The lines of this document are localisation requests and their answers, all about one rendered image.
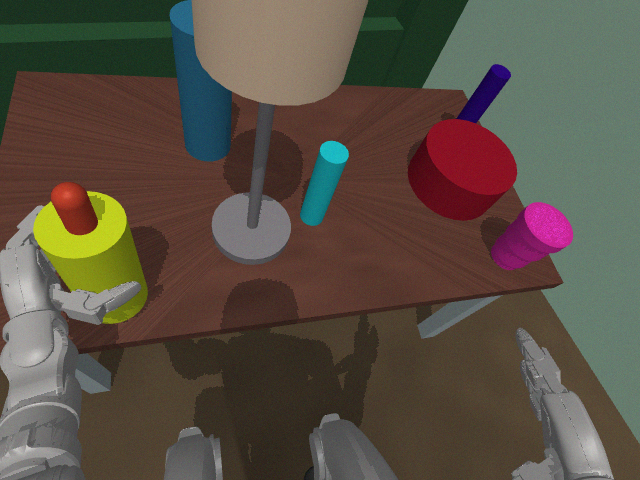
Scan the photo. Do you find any left robot arm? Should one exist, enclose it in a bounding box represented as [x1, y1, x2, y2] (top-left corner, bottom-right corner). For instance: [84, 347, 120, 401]
[0, 310, 86, 480]

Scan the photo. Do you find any left robot hand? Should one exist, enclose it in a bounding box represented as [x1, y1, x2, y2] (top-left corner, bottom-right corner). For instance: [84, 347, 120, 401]
[0, 205, 141, 325]

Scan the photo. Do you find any coffee table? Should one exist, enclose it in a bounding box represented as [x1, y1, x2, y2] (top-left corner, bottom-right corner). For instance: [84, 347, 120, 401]
[0, 71, 563, 394]

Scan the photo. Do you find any right robot hand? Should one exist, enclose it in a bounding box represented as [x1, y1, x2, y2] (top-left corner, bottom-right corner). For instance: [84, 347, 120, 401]
[511, 327, 614, 480]

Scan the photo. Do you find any sofa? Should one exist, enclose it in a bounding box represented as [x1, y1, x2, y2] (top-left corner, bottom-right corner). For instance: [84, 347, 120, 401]
[0, 0, 468, 146]

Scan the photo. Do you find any desk lamp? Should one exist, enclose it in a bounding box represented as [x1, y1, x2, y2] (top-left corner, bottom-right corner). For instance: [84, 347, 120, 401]
[192, 0, 368, 265]

